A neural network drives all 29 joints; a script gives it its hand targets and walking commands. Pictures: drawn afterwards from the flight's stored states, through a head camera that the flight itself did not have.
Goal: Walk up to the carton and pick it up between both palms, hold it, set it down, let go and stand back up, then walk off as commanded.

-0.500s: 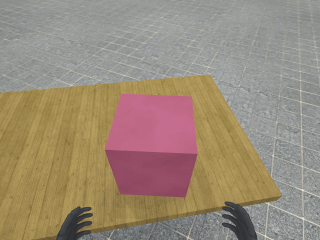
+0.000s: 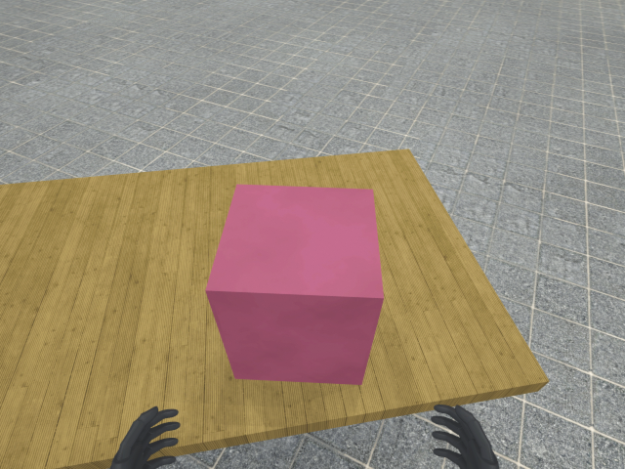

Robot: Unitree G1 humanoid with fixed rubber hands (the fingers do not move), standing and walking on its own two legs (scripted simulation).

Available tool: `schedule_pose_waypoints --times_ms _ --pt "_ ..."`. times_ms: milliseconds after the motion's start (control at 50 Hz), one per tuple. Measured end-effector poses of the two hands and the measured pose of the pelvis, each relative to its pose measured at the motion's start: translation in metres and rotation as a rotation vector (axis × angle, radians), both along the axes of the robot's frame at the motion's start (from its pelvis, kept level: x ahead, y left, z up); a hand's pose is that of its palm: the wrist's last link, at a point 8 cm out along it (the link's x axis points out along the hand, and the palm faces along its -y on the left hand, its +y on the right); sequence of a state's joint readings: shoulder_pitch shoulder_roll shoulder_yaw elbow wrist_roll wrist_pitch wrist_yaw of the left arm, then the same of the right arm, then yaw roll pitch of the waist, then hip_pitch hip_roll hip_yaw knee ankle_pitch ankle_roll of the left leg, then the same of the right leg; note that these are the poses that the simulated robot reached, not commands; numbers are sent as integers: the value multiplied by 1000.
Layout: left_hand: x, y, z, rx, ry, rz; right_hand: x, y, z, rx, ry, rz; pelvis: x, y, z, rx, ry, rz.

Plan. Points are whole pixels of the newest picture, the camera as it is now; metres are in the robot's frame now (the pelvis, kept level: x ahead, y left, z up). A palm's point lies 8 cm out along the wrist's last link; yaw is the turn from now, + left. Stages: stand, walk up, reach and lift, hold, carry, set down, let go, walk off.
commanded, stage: set down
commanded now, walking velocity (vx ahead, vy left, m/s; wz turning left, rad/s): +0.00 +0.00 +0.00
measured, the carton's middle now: (301, 287) +0.41 +0.02 -0.02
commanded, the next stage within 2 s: let go in 0.18 s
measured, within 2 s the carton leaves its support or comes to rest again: neither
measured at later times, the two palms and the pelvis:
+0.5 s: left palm out of the picture +0.17 +0.24 -0.06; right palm out of the picture +0.15 -0.22 -0.07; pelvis +0.00 +0.00 +0.00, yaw +0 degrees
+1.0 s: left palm out of the picture +0.16 +0.25 -0.06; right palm out of the picture +0.11 -0.26 -0.09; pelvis -0.01 +0.01 -0.01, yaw +0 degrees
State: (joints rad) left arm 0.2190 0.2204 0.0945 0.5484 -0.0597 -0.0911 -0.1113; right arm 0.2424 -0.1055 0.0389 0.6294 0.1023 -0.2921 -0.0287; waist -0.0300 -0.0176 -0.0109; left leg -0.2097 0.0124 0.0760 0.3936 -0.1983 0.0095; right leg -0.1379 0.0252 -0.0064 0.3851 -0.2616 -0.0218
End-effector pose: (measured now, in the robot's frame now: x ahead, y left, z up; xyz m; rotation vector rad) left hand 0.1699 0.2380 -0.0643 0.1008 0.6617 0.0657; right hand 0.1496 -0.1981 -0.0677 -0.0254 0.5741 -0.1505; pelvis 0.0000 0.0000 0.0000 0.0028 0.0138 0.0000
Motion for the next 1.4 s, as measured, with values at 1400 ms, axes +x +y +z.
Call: schedule_pose_waypoints --times_ms 1400 --pt "-18 18 -2 110 -22 13 -49 -57 -19 -171 284 -18 -20 12 -7 -14 -62 -1"
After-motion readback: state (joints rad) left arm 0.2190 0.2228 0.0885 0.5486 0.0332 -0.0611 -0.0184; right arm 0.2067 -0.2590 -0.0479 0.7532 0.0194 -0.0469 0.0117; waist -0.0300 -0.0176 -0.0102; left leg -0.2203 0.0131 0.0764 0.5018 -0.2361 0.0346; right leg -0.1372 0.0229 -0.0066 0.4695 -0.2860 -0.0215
